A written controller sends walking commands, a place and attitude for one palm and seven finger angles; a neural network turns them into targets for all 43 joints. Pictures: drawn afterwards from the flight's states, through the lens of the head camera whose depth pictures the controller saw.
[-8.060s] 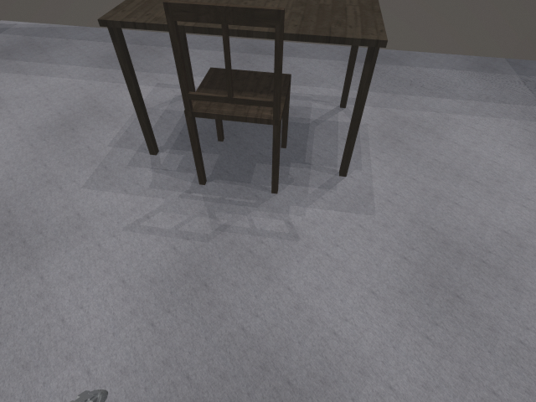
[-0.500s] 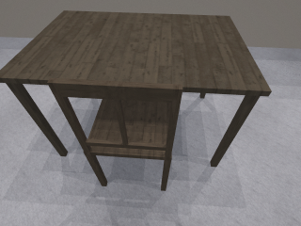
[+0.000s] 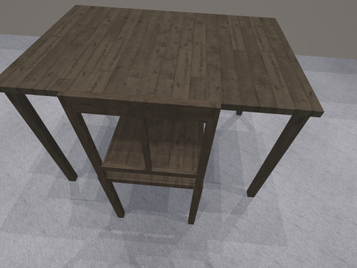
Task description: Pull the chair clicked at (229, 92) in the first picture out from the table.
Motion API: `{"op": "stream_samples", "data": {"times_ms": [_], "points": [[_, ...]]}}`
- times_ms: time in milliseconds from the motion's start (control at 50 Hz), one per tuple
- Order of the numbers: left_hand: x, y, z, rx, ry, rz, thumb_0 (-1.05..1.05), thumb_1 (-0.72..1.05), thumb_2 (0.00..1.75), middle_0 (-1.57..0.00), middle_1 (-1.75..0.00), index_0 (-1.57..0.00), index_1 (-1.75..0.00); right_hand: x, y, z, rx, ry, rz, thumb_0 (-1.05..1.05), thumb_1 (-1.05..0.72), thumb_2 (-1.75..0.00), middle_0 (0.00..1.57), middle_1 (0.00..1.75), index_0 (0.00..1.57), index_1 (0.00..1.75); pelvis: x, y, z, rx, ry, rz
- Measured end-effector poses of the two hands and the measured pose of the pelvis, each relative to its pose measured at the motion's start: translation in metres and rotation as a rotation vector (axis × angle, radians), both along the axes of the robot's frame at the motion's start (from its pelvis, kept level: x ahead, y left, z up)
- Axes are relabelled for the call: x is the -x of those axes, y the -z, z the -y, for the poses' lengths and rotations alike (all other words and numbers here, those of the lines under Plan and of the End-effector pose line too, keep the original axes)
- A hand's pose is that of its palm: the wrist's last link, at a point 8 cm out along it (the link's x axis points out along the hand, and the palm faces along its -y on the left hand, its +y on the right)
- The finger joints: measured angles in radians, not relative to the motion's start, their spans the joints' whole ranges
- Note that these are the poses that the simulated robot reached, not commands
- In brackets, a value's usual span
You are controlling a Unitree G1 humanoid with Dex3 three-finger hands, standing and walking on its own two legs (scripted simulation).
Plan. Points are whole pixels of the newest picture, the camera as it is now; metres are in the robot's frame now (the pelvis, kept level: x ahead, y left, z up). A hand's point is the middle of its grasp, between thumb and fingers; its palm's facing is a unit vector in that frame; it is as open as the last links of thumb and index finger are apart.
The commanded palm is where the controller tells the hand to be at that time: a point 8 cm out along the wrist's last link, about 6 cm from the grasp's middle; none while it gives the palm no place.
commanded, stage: look again from close up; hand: left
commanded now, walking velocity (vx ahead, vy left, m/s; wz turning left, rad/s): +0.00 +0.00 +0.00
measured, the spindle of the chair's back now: (145, 145) +0.48 +0.14 -0.09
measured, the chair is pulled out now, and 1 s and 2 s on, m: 0.00 0.00 0.00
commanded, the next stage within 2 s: shuffle to correct the standing spot in 0.08 s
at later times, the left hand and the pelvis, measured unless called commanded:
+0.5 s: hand out of the picture -0.01 +0.16 -0.18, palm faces +0.01 -0.98 -0.21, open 7.4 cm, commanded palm none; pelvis +0.02 -0.01 -0.01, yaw +1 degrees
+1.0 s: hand out of the picture +0.03 +0.16 -0.17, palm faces +0.01 -0.97 -0.22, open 7.4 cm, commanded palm none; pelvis +0.02 -0.02 +0.00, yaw +0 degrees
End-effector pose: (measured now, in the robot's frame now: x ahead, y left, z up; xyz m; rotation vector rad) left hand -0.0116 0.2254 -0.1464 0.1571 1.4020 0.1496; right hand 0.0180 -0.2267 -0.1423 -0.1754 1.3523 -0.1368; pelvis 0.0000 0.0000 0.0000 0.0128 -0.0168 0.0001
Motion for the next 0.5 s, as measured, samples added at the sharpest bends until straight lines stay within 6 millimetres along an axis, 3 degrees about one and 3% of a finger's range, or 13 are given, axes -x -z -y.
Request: {"op": "stream_samples", "data": {"times_ms": [380, 500], "points": [[0.009, 0.003, 0.008, 0.007, -0.006, -0.058, 0.0, 0.9, 0.89, -0.2, -0.3, -0.2, -0.3, 0.005, 0.005, 0.002, -0.011, 0.019, -0.041, 0.01, -0.92, -0.9, 0.2, 0.3, 0.2, 0.3, -0.01, 0.003, 0.006, -0.004, -0.004, -0.018], [-0.001, 0.004, 0.014, -0.008, -0.005, -0.041, 0.0, 0.9, 0.89, -0.2, -0.3, -0.2, -0.3, 0.002, 0.013, 0.004, -0.021, 0.02, -0.033, 0.01, -0.92, -0.9, 0.2, 0.3, 0.2, 0.3, -0.016, 0.009, 0.008, 0.024, -0.015, -0.034]]}}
